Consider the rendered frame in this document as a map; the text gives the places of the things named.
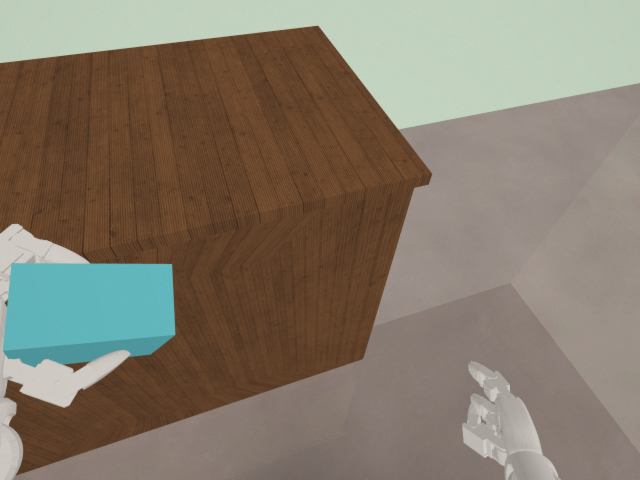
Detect right robot forearm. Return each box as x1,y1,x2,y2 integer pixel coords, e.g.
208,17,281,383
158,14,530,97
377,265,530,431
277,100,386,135
504,451,561,480

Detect right robot hand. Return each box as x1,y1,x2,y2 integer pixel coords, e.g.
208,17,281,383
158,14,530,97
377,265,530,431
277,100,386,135
462,361,543,466

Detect left robot hand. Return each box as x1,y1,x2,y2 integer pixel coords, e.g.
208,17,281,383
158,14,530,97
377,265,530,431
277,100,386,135
0,224,131,408

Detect sponge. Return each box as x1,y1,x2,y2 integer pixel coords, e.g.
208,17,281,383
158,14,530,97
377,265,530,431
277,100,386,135
3,263,175,367

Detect left robot forearm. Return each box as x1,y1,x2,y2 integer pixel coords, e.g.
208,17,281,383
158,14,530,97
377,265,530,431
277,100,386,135
0,398,23,480

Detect table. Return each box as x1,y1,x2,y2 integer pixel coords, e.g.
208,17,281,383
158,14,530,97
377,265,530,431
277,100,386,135
0,26,432,476

